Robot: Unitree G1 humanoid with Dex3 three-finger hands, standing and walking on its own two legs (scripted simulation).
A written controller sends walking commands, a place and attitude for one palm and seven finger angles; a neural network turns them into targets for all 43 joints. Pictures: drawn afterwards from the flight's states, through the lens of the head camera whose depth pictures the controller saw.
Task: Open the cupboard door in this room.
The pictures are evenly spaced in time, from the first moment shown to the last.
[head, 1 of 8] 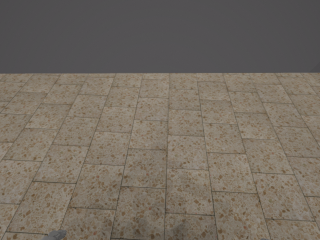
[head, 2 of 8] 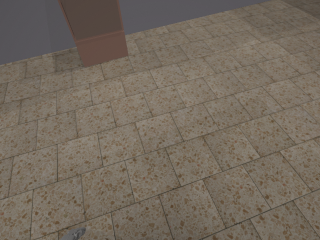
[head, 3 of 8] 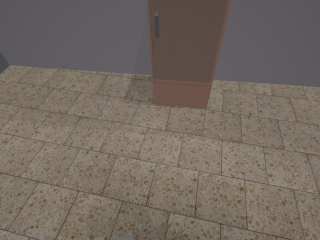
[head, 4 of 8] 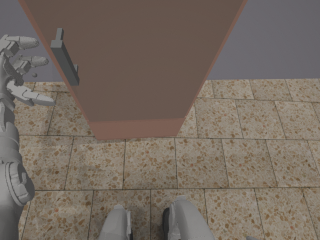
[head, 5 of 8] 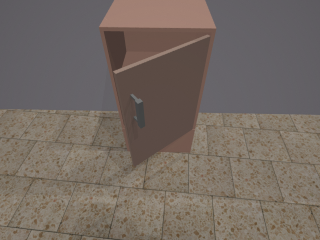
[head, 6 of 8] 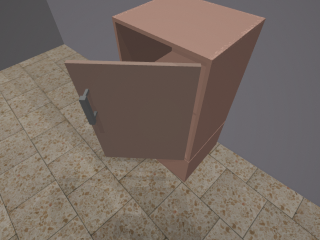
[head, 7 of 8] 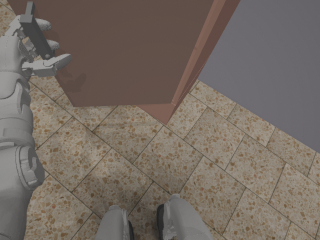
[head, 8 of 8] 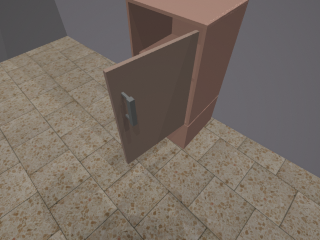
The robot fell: no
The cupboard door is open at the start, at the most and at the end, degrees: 0 81 81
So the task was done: yes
